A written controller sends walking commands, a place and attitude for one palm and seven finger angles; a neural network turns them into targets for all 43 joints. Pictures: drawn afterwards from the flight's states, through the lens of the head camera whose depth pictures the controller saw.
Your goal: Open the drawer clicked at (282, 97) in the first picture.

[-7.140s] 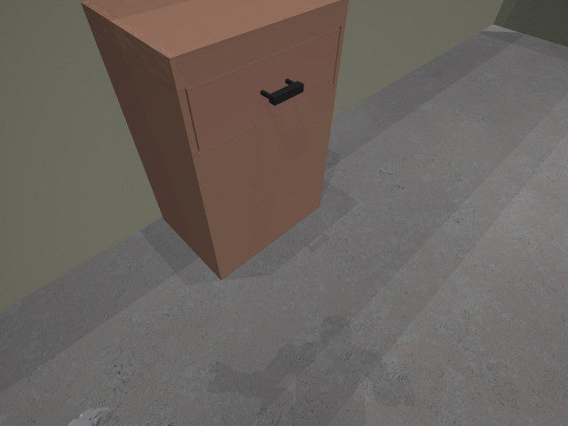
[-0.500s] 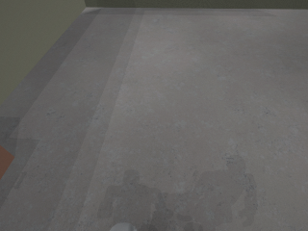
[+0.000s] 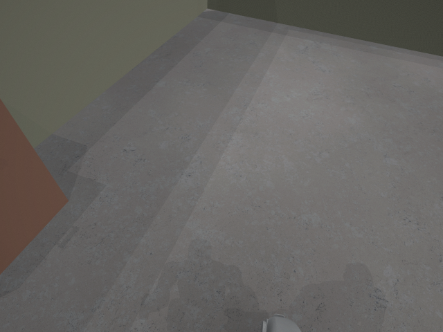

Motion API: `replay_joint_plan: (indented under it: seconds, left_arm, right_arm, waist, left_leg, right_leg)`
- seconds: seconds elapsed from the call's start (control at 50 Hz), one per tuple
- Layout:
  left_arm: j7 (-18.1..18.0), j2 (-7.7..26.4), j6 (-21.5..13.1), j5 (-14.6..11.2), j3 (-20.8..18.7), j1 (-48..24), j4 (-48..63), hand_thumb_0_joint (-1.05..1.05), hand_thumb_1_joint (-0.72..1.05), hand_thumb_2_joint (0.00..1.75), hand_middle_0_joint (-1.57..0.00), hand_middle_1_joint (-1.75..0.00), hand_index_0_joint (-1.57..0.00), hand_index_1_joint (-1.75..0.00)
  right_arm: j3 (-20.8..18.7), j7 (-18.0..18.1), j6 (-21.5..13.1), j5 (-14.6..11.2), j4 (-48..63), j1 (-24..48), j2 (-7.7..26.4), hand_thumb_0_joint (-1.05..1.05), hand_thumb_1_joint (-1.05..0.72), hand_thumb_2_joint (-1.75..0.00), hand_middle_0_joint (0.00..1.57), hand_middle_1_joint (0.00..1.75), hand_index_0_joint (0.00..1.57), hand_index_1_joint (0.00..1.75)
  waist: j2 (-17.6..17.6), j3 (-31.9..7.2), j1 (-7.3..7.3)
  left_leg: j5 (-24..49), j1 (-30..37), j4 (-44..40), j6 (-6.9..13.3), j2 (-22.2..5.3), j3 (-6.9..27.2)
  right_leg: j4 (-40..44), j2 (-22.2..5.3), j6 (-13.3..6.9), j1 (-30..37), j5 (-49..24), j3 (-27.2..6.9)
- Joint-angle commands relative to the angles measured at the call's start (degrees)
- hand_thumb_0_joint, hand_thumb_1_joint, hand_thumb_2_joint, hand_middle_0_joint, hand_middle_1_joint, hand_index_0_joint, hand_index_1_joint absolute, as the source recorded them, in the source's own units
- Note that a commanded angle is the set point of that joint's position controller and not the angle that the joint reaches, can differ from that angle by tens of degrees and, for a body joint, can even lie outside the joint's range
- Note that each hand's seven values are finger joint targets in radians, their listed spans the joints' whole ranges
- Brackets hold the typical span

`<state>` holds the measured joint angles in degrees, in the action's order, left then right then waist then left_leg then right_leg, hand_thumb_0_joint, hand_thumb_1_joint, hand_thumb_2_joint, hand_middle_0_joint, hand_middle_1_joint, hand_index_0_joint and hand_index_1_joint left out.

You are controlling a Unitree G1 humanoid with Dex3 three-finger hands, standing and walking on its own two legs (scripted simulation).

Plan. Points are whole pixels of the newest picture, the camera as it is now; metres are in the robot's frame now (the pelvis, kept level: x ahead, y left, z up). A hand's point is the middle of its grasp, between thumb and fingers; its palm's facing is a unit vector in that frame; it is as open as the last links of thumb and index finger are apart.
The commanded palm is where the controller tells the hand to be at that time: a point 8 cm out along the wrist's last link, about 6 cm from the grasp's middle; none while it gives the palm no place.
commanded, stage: walk to a spot facing it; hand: left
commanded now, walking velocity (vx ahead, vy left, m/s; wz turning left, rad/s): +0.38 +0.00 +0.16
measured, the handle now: out of the picture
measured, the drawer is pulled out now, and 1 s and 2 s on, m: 0.00 0.00 0.00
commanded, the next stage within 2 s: turn to face it in 0.90 s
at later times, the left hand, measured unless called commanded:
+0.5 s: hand (146, 317) +0.18 +0.17 -0.18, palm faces +0.20 -0.96 -0.19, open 7.2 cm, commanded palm none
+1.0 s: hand (135, 209) +0.44 +0.26 -0.17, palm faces +0.17 -0.97 -0.15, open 7.3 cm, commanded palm none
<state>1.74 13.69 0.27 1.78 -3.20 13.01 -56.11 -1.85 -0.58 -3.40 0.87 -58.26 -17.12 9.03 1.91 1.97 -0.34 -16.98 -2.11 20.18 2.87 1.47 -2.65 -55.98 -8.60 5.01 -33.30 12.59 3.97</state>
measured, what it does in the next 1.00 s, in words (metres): walks ahead: right foot, then left foot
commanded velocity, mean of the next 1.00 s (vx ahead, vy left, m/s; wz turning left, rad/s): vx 0.33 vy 0.00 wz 0.03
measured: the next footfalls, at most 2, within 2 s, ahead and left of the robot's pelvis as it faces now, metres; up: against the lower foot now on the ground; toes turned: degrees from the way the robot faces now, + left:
right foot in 0.18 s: +0.25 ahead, -0.15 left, +0.00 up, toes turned -5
left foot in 0.60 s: +0.38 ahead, +0.14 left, +0.00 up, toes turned +20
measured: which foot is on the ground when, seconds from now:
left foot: down 0.00-0.18, up 0.20-0.58, down 0.60-1.00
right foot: up 0.00-0.16, down 0.18-0.62, up 0.64-1.00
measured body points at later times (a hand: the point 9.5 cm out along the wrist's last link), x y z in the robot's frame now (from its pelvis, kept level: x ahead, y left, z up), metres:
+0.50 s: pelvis +0.22 -0.02 -0.01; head +0.22 +0.00 +0.44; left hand +0.17 +0.22 -0.17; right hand +0.30 -0.25 -0.15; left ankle +0.29 +0.12 -0.70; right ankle +0.21 -0.14 -0.74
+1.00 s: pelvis +0.41 +0.08 +0.00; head +0.41 +0.09 +0.45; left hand +0.43 +0.31 -0.16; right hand +0.41 -0.14 -0.15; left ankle +0.34 +0.13 -0.74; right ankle +0.53 -0.06 -0.67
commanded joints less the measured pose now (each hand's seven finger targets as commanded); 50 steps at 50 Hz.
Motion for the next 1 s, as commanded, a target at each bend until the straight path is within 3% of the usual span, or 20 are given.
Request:
replay_joint_plan:
  seconds: [0.0,0.08,0.12,0.14,0.16,0.18,0.2,0.24,0.3,0.4,0.48,0.52,0.56,0.58,0.6,0.62,0.66,0.76,0.86,0.98]
  left_arm:
    - [-0.1,2.1,-2.0,-0.5,-0.4,-7.7,5.8,0.0,0.9,0.9,-0.2,-0.3,-0.2,-0.3]
    - [-0.1,1.2,-2.9,-0.5,-0.7,-8.5,6.0,0.0,0.9,0.9,-0.2,-0.3,-0.2,-0.3]
    - [-0.2,2.6,-3.7,-0.3,-1.4,2.3,2.7,0.0,0.9,0.9,-0.2,-0.3,-0.2,-0.3]
    - [-0.6,5.6,-4.5,0.0,-2.2,11.4,-0.2,0.0,0.9,0.9,-0.2,-0.3,-0.2,-0.3]
    - [-1.6,11.8,-5.0,0.6,-3.8,19.7,-2.6,0.0,0.9,0.9,-0.2,-0.3,-0.2,-0.3]
    - [-1.7,14.2,-4.6,-0.5,-3.8,20.6,-2.8,0.0,0.9,0.9,-0.2,-0.3,-0.2,-0.3]
    - [-1.8,12.7,-4.3,-0.6,-3.7,13.9,-1.5,0.0,0.9,0.9,-0.2,-0.3,-0.2,-0.3]
    - [-2.4,5.7,-4.4,-0.4,-1.9,4.9,0.0,0.0,0.9,0.9,-0.2,-0.3,-0.2,-0.3]
    - [-2.6,1.5,-5.0,0.0,-0.5,3.9,-0.9,0.0,0.9,0.9,-0.2,-0.3,-0.2,-0.3]
    - [-2.6,2.8,-5.4,0.1,-0.8,5.5,-2.7,0.0,0.9,0.9,-0.2,-0.3,-0.2,-0.3]
    - [-2.5,4.4,-5.2,0.0,-0.9,8.1,-4.2,0.0,0.9,0.9,-0.2,-0.3,-0.2,-0.3]
    - [-2.5,5.1,-4.8,0.0,-1.2,8.1,-4.5,0.0,0.9,0.9,-0.2,-0.3,-0.2,-0.3]
    - [-2.4,4.3,-4.3,-0.2,-1.1,7.5,-4.5,0.0,0.9,0.9,-0.2,-0.3,-0.2,-0.3]
    - [-2.0,1.2,-4.0,-0.7,-0.9,8.6,-3.4,0.0,0.9,0.9,-0.2,-0.3,-0.2,-0.3]
    - [-1.7,-0.1,-3.8,-0.9,-0.1,7.1,-0.9,0.0,0.9,0.9,-0.2,-0.3,-0.2,-0.3]
    - [-2.1,0.9,-3.3,-0.8,0.0,4.5,-0.7,0.0,0.9,0.9,-0.2,-0.3,-0.2,-0.3]
    - [-1.2,0.6,-3.5,-0.5,-0.4,1.6,-2.0,0.0,0.9,0.9,-0.2,-0.3,-0.2,-0.3]
    - [-1.0,-2.5,-1.3,0.2,-0.7,7.1,-4.6,0.0,0.9,0.9,-0.2,-0.3,-0.2,-0.3]
    - [-1.0,-2.2,-0.2,-0.1,-1.3,3.7,-2.9,0.0,0.9,0.9,-0.2,-0.3,-0.2,-0.3]
    - [-0.8,-3.3,-0.5,-0.3,-0.7,-6.3,0.6,0.0,0.9,0.9,-0.2,-0.3,-0.2,-0.3]
  right_arm:
    - [-2.9,1.3,-1.0,0.1,0.2,-4.9,10.4,0.0,-0.9,-0.9,0.2,0.3,0.2,0.3]
    - [-3.1,1.6,-0.9,0.6,-1.7,-5.9,10.2,0.0,-0.9,-0.9,0.2,0.3,0.2,0.3]
    - [-3.1,1.7,-0.7,0.3,-2.3,-5.0,10.4,0.0,-0.9,-0.9,0.2,0.3,0.2,0.3]
    - [-3.0,1.4,-1.0,0.0,-2.3,-5.3,9.4,0.0,-0.9,-0.9,0.2,0.3,0.2,0.3]
    - [-2.4,0.9,-1.4,-0.8,-1.1,-8.5,5.3,0.0,-0.9,-0.9,0.2,0.3,0.2,0.3]
    - [-2.4,0.9,-1.0,-0.8,0.1,-8.2,5.6,0.0,-0.9,-0.9,0.2,0.3,0.2,0.3]
    - [-2.9,0.5,-0.5,-0.5,0.4,-4.4,5.4,0.0,-0.9,-0.9,0.2,0.3,0.2,0.3]
    - [-2.9,-0.1,0.4,0.3,0.4,-0.2,4.5,0.0,-0.9,-0.9,0.2,0.3,0.2,0.3]
    - [-2.4,-0.4,2.3,0.8,-1.6,-4.4,2.0,0.0,-0.9,-0.9,0.2,0.3,0.2,0.3]
    - [-2.2,-1.6,2.6,0.7,1.1,0.7,0.6,0.0,-0.9,-0.9,0.2,0.3,0.2,0.3]
    - [-1.9,-2.2,1.3,0.4,3.1,5.4,1.2,0.0,-0.9,-0.9,0.2,0.3,0.2,0.3]
    - [-2.2,-2.1,1.0,0.4,3.0,4.3,2.3,0.0,-0.9,-0.9,0.2,0.3,0.2,0.3]
    - [-3.1,-1.5,0.3,0.7,0.2,-5.3,6.0,0.0,-0.9,-0.9,0.2,0.3,0.2,0.3]
    - [-4.7,-0.8,-0.2,1.4,-1.8,-13.4,12.0,0.0,-0.9,-0.9,0.2,0.3,0.2,0.3]
    - [-5.4,0.1,0.0,1.0,-3.0,-17.5,16.7,0.0,-0.9,-0.9,0.2,0.3,0.2,0.3]
    - [-4.9,1.2,0.3,0.7,-3.2,-14.9,15.7,0.0,-0.9,-0.9,0.2,0.3,0.2,0.3]
    - [-3.5,1.5,-0.2,0.4,-0.3,-6.4,10.6,0.0,-0.9,-0.9,0.2,0.3,0.2,0.3]
    - [-2.1,1.9,-1.8,0.1,-0.6,-3.3,5.4,0.0,-0.9,-0.9,0.2,0.3,0.2,0.3]
    - [-1.9,2.3,-2.0,-0.2,-1.9,-5.4,5.1,0.0,-0.9,-0.9,0.2,0.3,0.2,0.3]
    - [-1.5,2.6,-1.6,0.5,-4.6,-10.9,4.4,0.0,-0.9,-0.9,0.2,0.3,0.2,0.3]
  waist:
    - [-7.1,5.5,2.62]
    - [-7.5,6.2,2.18]
    - [-4.9,1.1,-3.01]
    - [0.4,-4.1,-6.63]
    - [14.9,-12.1,-8.48]
    - [15.0,-13.2,-7.03]
    - [10.8,-7.8,-6.35]
    - [4.4,1.8,-2.57]
    - [5.1,1.5,1.07]
    - [4.6,3.0,0.81]
    - [4.9,3.1,-0.81]
    - [3.4,3.2,0.2]
    - [-4.4,-0.2,5.16]
    - [-18.6,-4.6,7.93]
    - [-26.8,-4.9,8.35]
    - [-21.9,-6.3,8.04]
    - [-7.5,-0.2,4.89]
    - [-7.3,2.0,-0.01]
    - [-6.3,3.0,-0.42]
    - [-6.9,7.3,2.34]
  left_leg:
    - [19.0,-1.3,-8.1,7.6,-15.4,9.3]
    - [22.8,-3.4,-4.1,6.9,-15.4,9.9]
    - [30.3,-5.4,8.6,4.8,-12.5,7.7]
    - [28.4,-11.4,21.2,2.8,-9.1,5.7]
    - [3.1,-24.6,40.5,0.0,-1.2,0.7]
    - [-15.1,-30.0,53.2,0.2,0.3,4.0]
    - [-11.5,-32.4,58.3,0.7,-3.2,5.7]
    - [-2.6,-32.8,57.4,0.1,-7.8,5.6]
    - [2.2,-28.8,50.3,-2.0,-8.5,3.1]
    - [5.6,-27.9,31.3,-3.6,-9.4,-1.3]
    - [5.1,-24.7,20.3,-2.8,-8.1,-3.8]
    - [4.5,-19.8,17.2,-2.2,-7.4,-5.0]
    - [3.7,-2.7,10.7,-1.8,-5.6,-5.1]
    - [-2.9,6.3,2.2,1.3,-14.9,10.8]
    - [-3.7,10.1,-6.9,5.0,-25.0,29.1]
    - [-7.3,9.0,-8.9,5.7,-27.1,30.6]
    - [-4.4,-0.5,-8.3,5.4,-24.2,20.8]
    - [7.5,-7.4,-11.5,2.5,-18.0,5.5]
    - [20.6,-1.4,-10.5,2.1,-18.0,-0.7]
    - [35.1,2.4,-7.2,3.4,-19.1,-4.9]
  right_leg:
    - [10.3,-0.5,-0.4,-2.5,-2.4,0.0]
    - [18.0,2.6,-2.6,6.8,-1.2,2.3]
    - [23.7,5.6,-3.8,21.4,-2.8,4.3]
    - [26.4,3.4,-5.5,34.7,-3.8,0.6]
    - [32.1,-13.3,-10.2,48.2,-2.2,-20.2]
    - [40.3,-21.0,-14.3,45.5,6.2,-34.1]
    - [45.0,-20.5,-14.3,36.4,24.7,-34.6]
    - [46.4,-16.8,-12.0,21.9,23.5,-22.8]
    - [46.4,-11.1,-9.2,16.3,10.3,-6.3]
    - [47.2,-9.4,-10.3,17.8,5.3,1.9]
    - [44.1,-10.5,-10.7,23.2,1.9,2.4]
    - [41.6,-11.2,-10.4,22.9,2.2,2.9]
    - [26.7,-7.5,-8.2,16.2,-0.4,7.3]
    - [7.5,0.1,-5.0,8.4,6.1,10.9]
    - [-7.5,6.1,-3.7,-3.0,22.6,7.6]
    - [-15.4,3.8,-4.7,-5.9,19.8,0.2]
    - [-17.0,-0.6,-4.7,-6.4,8.9,-2.1]
    - [-11.6,-0.4,-3.2,-0.8,-1.2,-2.2]
    - [-7.7,0.6,-2.5,-6.7,-5.7,-2.7]
    - [6.4,2.0,-4.1,-6.0,-4.9,1.0]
